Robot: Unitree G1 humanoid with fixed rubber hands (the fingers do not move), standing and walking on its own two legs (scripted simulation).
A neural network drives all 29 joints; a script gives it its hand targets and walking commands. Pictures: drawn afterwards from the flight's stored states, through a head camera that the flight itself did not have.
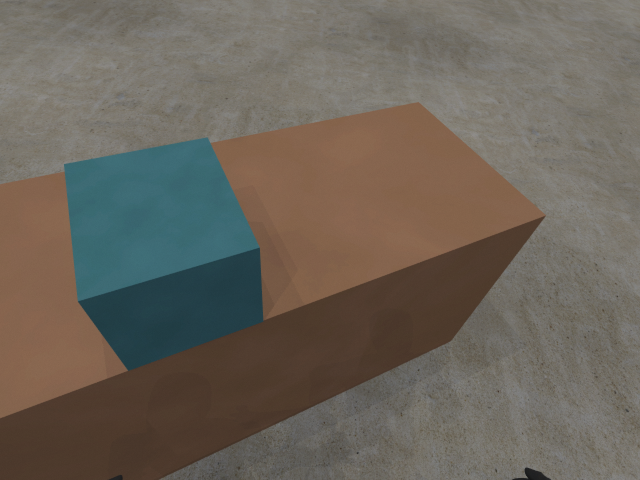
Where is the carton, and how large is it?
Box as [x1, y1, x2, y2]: [64, 137, 262, 370]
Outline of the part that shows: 207,137 64,164 77,298 81,306 128,370 262,321 259,247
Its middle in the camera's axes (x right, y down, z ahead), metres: -0.24 +0.01 +0.61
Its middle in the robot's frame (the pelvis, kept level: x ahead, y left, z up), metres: +0.48 +0.22 -0.03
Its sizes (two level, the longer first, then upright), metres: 0.253 0.212 0.196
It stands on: a pedestal, 0.64 m high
